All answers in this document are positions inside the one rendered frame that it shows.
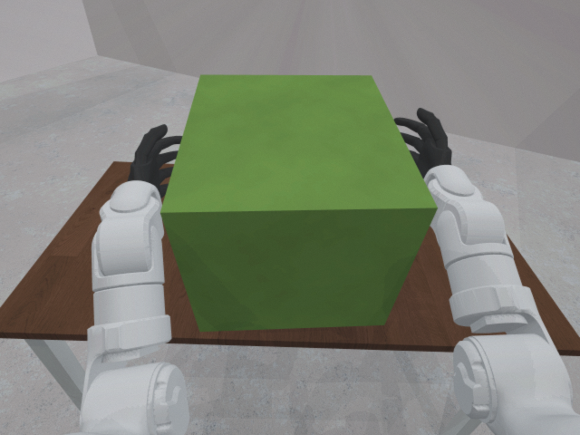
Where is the robot right hand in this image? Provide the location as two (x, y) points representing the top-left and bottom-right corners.
(394, 108), (452, 179)

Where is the left robot upper arm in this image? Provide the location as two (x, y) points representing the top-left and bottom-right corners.
(64, 362), (189, 435)

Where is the right robot upper arm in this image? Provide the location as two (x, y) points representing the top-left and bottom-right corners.
(453, 333), (580, 435)

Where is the table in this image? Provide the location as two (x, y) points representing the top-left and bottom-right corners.
(0, 161), (580, 435)

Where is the robot left forearm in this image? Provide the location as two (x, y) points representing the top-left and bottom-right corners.
(80, 180), (172, 432)

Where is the carton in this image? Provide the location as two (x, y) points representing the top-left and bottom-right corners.
(160, 74), (438, 332)

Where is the robot left hand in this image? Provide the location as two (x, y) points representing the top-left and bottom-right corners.
(127, 124), (182, 198)

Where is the robot right forearm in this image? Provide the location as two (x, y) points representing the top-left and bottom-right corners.
(424, 165), (573, 408)

